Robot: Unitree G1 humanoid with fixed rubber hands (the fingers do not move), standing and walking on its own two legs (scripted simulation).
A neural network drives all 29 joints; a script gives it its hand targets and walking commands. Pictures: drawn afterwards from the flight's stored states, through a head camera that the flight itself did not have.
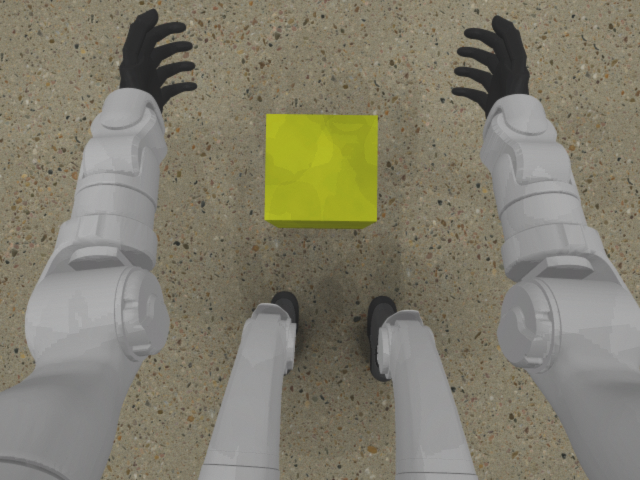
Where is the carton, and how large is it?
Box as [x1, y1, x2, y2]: [264, 114, 377, 228]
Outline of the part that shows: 266,114 264,219 278,227 362,228 376,221 377,115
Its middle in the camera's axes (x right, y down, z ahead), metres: +0.00 -0.13 +0.85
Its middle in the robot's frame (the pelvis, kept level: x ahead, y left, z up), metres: +0.50 +0.04 -0.52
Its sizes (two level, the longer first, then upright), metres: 0.210 0.200 0.250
